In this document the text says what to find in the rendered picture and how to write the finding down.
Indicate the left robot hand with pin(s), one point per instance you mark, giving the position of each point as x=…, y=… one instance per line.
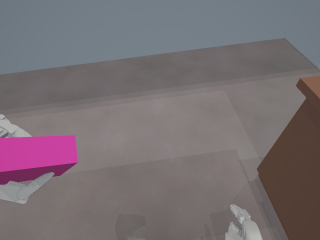
x=16, y=192

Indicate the sponge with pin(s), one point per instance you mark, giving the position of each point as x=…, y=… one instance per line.
x=27, y=158

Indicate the table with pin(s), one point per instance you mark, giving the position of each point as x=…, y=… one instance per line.
x=290, y=172

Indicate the right robot hand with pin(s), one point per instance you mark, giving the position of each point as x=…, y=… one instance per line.
x=249, y=229

